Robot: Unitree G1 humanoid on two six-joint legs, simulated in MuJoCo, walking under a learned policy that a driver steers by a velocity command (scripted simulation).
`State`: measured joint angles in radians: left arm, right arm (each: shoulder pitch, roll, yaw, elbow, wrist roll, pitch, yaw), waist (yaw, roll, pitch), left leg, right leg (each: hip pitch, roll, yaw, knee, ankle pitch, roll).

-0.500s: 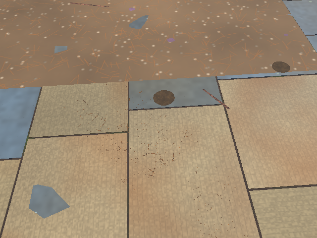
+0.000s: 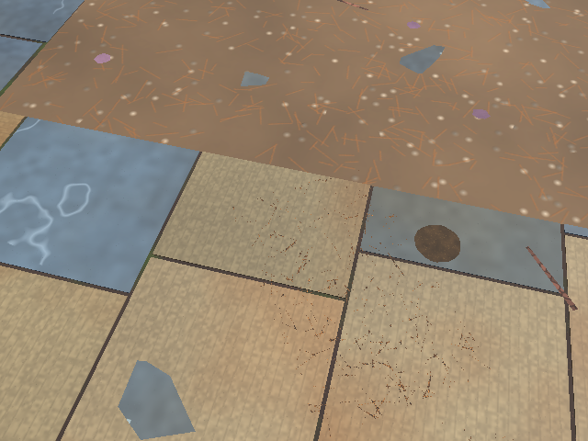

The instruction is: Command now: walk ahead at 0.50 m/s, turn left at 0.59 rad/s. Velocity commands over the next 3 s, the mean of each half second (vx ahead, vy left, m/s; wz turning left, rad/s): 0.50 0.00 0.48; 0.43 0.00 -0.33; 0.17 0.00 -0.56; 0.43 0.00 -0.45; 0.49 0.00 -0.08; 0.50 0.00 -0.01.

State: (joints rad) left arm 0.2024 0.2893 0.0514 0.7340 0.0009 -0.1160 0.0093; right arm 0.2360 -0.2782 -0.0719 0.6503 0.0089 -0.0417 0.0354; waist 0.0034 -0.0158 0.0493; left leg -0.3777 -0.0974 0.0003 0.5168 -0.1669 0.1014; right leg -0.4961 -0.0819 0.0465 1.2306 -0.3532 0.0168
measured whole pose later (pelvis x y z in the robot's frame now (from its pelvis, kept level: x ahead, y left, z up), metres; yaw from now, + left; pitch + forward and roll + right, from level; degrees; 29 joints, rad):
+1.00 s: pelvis +0.48 +0.04 +0.01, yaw +0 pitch +2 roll +1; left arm 0.22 0.32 0.09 0.69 -0.01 -0.01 0.01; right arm 0.23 -0.25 -0.07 0.74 -0.01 -0.08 0.00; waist -0.02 -0.05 0.02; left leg -0.21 0.01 0.08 0.37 -0.20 0.02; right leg -0.63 -0.04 0.03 1.04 -0.31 0.05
